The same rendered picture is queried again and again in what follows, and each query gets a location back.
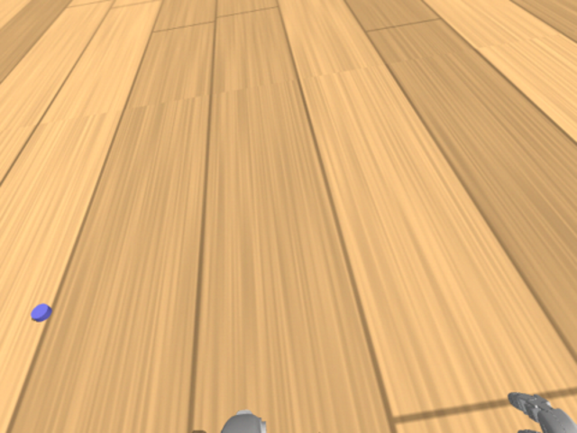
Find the tin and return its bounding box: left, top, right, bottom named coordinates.
left=31, top=304, right=52, bottom=322

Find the right robot hand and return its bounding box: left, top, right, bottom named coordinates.
left=508, top=392, right=577, bottom=433

